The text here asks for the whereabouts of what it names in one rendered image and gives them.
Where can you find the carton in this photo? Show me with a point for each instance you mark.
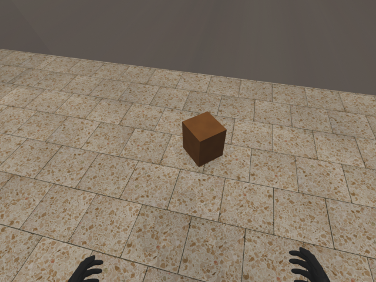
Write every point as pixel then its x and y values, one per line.
pixel 203 138

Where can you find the right robot hand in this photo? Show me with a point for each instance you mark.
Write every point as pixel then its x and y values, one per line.
pixel 315 271

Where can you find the left robot hand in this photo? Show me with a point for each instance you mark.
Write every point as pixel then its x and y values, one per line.
pixel 81 272

